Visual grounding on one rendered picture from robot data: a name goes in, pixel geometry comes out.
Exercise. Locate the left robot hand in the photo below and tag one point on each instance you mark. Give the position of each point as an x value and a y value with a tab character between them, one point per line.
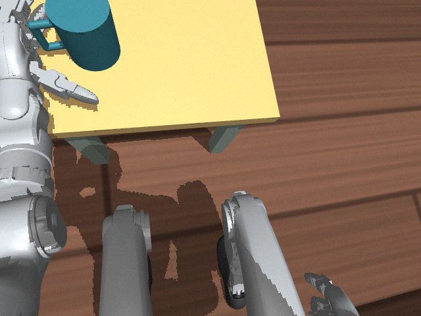
18	56

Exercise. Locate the coffee table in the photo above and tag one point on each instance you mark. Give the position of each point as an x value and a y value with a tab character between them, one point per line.
182	64

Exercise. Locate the right robot hand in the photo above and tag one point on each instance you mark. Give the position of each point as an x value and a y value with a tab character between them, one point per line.
336	303

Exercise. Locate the mug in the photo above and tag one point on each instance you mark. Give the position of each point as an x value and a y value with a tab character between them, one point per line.
86	29

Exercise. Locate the left robot arm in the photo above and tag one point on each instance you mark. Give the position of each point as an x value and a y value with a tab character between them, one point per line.
31	227

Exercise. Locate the right robot foot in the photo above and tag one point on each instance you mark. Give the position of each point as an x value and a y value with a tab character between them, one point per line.
233	300

